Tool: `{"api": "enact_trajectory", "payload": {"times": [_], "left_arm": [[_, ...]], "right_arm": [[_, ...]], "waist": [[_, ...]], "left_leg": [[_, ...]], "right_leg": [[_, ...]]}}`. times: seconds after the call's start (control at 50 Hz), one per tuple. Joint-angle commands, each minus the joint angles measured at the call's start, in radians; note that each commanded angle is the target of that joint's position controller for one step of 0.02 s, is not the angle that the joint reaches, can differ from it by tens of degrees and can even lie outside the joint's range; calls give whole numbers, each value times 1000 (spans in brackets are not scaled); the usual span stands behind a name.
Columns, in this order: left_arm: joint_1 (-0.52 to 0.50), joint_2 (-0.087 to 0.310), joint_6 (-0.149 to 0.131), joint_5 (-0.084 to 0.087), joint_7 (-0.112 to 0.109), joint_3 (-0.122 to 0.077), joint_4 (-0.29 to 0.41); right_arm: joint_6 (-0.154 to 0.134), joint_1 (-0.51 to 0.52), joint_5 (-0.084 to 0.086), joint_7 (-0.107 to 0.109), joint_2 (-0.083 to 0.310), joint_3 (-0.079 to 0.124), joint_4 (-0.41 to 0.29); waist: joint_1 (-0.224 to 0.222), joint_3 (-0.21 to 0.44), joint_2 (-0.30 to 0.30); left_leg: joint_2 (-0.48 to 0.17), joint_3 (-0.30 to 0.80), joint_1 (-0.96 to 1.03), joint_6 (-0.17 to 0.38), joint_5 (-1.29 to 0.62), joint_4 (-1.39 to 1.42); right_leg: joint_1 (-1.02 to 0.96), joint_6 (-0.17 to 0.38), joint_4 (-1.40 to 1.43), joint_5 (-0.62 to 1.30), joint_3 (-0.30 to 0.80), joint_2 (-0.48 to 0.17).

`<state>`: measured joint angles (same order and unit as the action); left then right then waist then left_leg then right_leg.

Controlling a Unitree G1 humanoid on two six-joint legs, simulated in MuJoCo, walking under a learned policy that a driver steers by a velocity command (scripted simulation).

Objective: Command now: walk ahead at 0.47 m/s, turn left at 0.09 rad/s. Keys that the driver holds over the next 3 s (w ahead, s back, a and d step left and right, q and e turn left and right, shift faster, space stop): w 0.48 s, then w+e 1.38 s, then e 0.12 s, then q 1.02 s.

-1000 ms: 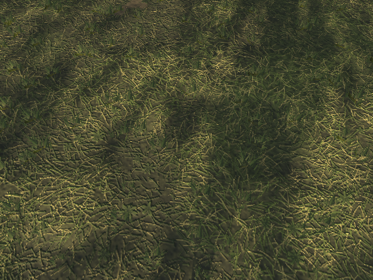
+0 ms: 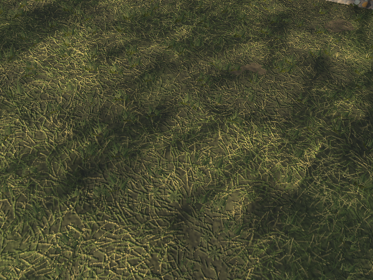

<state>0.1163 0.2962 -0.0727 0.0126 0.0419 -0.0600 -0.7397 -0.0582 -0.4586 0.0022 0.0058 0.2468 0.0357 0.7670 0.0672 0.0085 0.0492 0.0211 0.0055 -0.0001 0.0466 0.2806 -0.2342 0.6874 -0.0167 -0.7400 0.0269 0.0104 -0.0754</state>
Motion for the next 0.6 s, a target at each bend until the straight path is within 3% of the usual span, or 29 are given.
{"api": "enact_trajectory", "payload": {"times": [0.02,0.08,0.12,0.14,0.16,0.18,0.2,0.22,0.24,0.26,0.28,0.3,0.32,0.38,0.42,0.5,0.56,0.6], "left_arm": [[-205,20,-22,9,17,9,117],[-251,29,-30,12,34,11,140],[-228,50,-34,7,39,5,139],[-186,71,-34,2,35,-5,130],[-88,102,-32,-2,26,-21,107],[77,145,-27,-3,13,-41,63],[266,218,-20,-15,-2,-57,28],[305,249,-21,-10,9,-60,1],[285,152,-18,5,2,-38,3],[211,125,-15,5,-8,-28,6],[148,116,-14,-2,-12,-24,12],[106,97,-16,-13,-11,-19,16],[85,82,-20,-28,-11,-14,17],[73,81,-37,-12,-9,-16,-5],[89,106,-40,-9,-17,-22,-21],[142,135,-28,1,-28,-28,-41],[221,161,-12,15,-31,-34,-71],[236,169,0,20,-37,-38,-80]], "right_arm": [[-12,-25,7,9,176,47,-27],[-5,-45,15,10,188,53,3],[3,-36,18,14,201,58,15],[7,-28,17,17,214,61,17],[13,-16,16,20,222,62,18],[17,-4,11,23,214,56,13],[14,-18,-15,27,171,38,-13],[-5,-175,-1,9,28,0,-8],[-25,-55,26,4,156,27,-4],[-37,68,48,-1,193,39,-44],[-46,124,38,4,179,33,-56],[-45,148,20,7,172,39,-56],[-37,117,16,5,156,40,-50],[-8,101,12,8,105,30,-42],[-5,179,-1,10,99,25,-71],[-24,340,0,-5,75,10,-106],[-36,435,10,-21,85,11,-136],[-43,458,12,-30,110,19,-150]], "waist": [[27,-105,-151],[24,-131,-151],[-5,-107,-161],[-32,-64,-181],[-90,12,-196],[-173,121,-188],[-227,288,-58],[-135,465,243],[-191,385,144],[-183,201,98],[-147,112,-11],[-113,51,-34],[-74,46,-5],[-36,3,18],[-48,-37,10],[-105,-66,-14],[-140,-73,-13],[-133,-70,-3]], "left_leg": [[-216,106,-33,131,-274,94],[-259,113,34,129,-338,63],[-274,106,88,110,-510,3],[-270,98,110,98,-702,-61],[-251,76,109,82,-907,-184],[-210,42,17,52,-957,-377],[-152,23,-235,22,-600,-700],[46,93,-591,-35,276,-1041],[3,179,-693,-24,285,-1125],[-45,131,-755,-18,205,-1121],[-96,100,-720,-16,116,-1067],[-124,87,-680,-21,68,-1012],[-148,96,-615,-22,37,-989],[-173,76,-581,-47,20,-887],[-183,63,-628,-68,-74,-783],[-146,23,-578,-71,-324,-478],[-108,24,-550,-77,-370,-358],[-96,45,-541,-64,-330,-295]], "right_leg": [[17,4,133,79,-32,31],[8,40,205,33,-31,41],[-51,72,236,-32,-42,61],[-129,90,233,-73,-64,89],[-275,118,238,-88,-94,124],[-532,155,230,-43,-86,113],[-890,225,171,-7,159,-100],[-1194,392,304,-295,682,-327],[-1128,343,409,-416,713,-287],[-973,301,434,-368,545,-255],[-808,280,460,-252,442,-222],[-680,275,485,-148,364,-186],[-603,276,514,-103,317,-164],[-481,296,597,-68,222,-147],[-458,295,628,-38,170,-137],[-456,242,625,-9,67,-78],[-519,233,587,-46,104,-107],[-583,215,535,-68,145,-137]]}}
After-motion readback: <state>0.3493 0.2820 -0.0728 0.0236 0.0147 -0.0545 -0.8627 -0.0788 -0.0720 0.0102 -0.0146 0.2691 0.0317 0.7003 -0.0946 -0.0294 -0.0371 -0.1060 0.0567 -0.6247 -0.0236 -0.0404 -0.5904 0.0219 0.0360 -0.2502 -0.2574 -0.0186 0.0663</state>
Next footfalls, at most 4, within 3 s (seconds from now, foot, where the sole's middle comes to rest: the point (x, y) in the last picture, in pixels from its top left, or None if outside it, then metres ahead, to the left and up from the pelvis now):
0.18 right None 0.30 -0.13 -0.78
0.68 left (137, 255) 0.59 0.12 -0.78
1.22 right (217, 203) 0.79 -0.20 -0.78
1.70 left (203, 138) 1.14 -0.18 -0.78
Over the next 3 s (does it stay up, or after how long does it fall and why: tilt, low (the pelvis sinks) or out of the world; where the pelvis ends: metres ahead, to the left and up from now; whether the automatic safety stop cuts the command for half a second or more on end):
stays up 1.13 -0.35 -0.01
